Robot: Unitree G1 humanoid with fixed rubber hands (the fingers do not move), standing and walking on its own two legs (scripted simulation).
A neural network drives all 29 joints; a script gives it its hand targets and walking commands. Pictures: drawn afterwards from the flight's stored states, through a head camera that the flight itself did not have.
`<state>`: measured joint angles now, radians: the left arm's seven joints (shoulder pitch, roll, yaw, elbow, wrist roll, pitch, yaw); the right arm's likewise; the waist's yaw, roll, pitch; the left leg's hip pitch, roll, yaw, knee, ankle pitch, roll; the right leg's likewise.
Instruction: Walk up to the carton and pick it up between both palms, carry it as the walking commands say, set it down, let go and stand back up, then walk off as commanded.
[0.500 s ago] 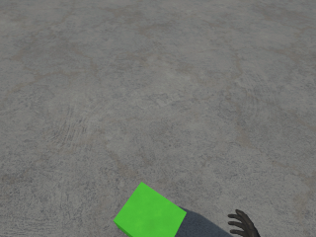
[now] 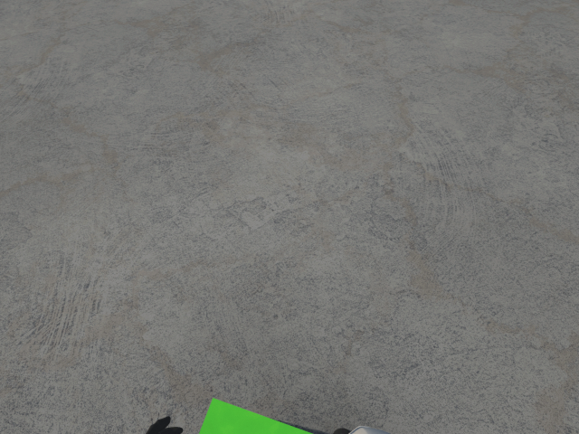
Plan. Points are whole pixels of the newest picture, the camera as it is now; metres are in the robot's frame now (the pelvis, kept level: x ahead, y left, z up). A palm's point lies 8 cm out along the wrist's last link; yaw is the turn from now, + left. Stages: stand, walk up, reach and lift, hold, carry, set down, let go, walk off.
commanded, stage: walk off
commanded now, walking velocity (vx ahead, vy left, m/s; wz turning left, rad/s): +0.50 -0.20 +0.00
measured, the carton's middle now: out of the picture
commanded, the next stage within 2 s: stand in 1.80 s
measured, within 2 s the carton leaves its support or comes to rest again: neither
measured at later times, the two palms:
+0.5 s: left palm (166, 404) +0.19 +0.22 -0.14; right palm (440, 308) +0.32 -0.24 -0.12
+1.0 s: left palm (239, 220) +0.53 +0.12 -0.13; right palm (466, 179) +0.61 -0.37 -0.12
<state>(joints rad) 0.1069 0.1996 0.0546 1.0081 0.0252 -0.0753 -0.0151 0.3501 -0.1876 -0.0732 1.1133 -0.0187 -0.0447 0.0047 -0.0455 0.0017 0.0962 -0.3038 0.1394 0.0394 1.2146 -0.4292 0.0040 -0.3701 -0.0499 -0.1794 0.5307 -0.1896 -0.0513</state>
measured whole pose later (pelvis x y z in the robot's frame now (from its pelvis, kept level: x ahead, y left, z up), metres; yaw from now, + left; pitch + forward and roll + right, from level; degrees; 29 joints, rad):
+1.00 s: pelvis +0.52 -0.11 +0.01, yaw +0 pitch +1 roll +0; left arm 0.25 0.18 0.04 1.09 0.03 -0.08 0.00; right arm 0.16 -0.23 -0.09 1.00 -0.03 -0.04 0.01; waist 0.02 0.00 0.04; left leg -0.46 0.14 0.06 1.20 -0.35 0.02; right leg -0.25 -0.03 -0.17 0.44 -0.21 -0.05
